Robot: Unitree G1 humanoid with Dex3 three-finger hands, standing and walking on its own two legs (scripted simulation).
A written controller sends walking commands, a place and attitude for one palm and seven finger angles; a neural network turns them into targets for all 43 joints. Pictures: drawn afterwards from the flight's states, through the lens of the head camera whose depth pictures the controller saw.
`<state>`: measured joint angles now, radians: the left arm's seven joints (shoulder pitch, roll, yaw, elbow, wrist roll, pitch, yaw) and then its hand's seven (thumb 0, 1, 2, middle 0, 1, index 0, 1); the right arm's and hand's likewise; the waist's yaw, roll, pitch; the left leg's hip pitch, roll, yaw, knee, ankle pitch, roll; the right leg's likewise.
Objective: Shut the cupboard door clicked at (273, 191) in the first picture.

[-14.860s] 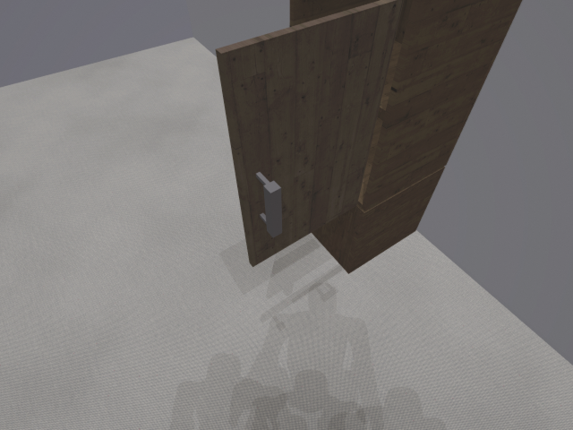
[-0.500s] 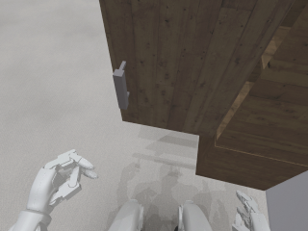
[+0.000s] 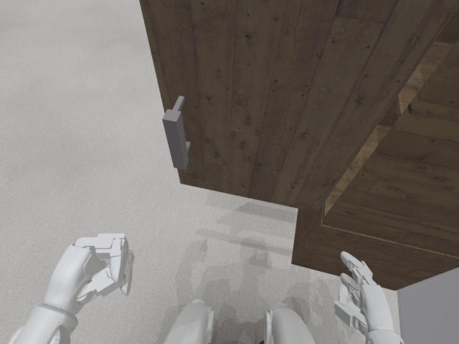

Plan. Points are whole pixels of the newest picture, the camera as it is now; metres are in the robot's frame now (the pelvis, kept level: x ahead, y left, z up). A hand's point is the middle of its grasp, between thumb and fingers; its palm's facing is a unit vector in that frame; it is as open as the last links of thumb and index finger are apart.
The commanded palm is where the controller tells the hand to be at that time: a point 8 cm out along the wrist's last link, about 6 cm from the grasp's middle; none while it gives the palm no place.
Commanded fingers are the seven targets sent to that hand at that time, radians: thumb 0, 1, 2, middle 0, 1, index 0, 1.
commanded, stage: raise the hand and make a fist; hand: left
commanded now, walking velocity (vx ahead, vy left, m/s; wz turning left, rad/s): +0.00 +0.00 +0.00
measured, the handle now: (180, 134) +0.50 +0.14 +0.03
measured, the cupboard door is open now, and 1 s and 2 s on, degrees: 92 92 92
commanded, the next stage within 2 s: bring the fist close to the handle in 0.50 s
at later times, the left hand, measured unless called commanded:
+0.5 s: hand (125, 273) +0.22 +0.17 +0.05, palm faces -0.15 -0.99 -0.04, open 3.1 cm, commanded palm +0.20 +0.23 +0.05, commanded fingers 0.00 0.90 0.90 -1.30 -1.50 -1.30 -1.50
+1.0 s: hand (147, 233) +0.28 +0.16 +0.04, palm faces -0.21 -0.98 -0.02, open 3.1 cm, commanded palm +0.28 +0.21 +0.04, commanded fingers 0.00 0.90 0.90 -1.30 -1.50 -1.30 -1.50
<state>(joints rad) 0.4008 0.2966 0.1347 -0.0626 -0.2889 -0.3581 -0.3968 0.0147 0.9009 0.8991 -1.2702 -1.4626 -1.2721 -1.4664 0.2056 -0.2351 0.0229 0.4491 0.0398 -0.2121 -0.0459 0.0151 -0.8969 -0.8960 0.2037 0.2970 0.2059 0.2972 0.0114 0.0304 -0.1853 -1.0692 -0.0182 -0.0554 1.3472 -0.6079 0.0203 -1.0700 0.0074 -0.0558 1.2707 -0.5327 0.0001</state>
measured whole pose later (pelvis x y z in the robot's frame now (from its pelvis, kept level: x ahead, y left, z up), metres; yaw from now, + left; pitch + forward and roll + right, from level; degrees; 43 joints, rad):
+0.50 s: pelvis +0.00 -0.01 +0.00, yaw +0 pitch +19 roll -3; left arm 0.40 0.29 0.16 -0.02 -0.31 -0.38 -0.40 0.01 0.90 0.90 -1.30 -1.50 -1.30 -1.50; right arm 0.23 -0.24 0.00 0.47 0.06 -0.18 -0.06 0.02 -0.90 -0.90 0.20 0.30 0.20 0.30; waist -0.01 0.04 -0.21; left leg -1.08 -0.01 -0.05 1.35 -0.61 0.01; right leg -1.09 0.01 -0.05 1.28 -0.54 -0.01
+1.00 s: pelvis +0.00 +0.01 +0.00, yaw +0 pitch +21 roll -3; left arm 0.14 0.28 0.08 0.06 -0.24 -0.30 -0.29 0.01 0.90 0.90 -1.30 -1.50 -1.30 -1.50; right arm 0.24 -0.24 0.03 0.48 0.05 -0.16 -0.05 0.02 -0.90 -0.90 0.20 0.30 0.20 0.30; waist -0.04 0.04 -0.20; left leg -1.11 -0.02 -0.04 1.35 -0.60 0.03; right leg -1.11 0.00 -0.04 1.27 -0.52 0.02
